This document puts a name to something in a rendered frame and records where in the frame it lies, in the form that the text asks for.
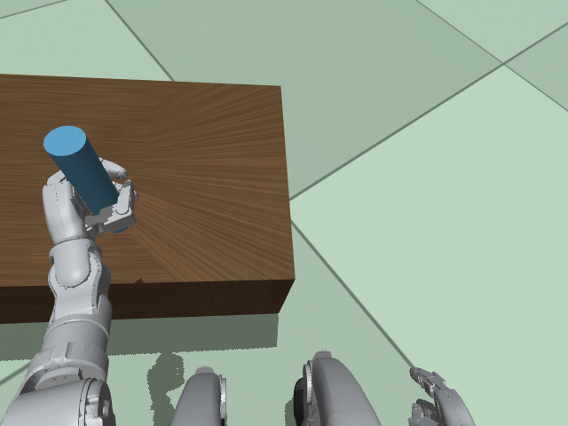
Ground can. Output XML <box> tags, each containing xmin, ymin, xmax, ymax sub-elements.
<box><xmin>43</xmin><ymin>126</ymin><xmax>128</xmax><ymax>233</ymax></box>

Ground left robot hand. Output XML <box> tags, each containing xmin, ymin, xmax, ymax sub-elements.
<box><xmin>42</xmin><ymin>158</ymin><xmax>138</xmax><ymax>246</ymax></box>

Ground left robot arm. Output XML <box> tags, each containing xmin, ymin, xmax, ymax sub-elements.
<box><xmin>0</xmin><ymin>238</ymin><xmax>116</xmax><ymax>426</ymax></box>

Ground right robot hand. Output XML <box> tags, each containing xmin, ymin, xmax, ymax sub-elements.
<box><xmin>408</xmin><ymin>367</ymin><xmax>476</xmax><ymax>426</ymax></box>

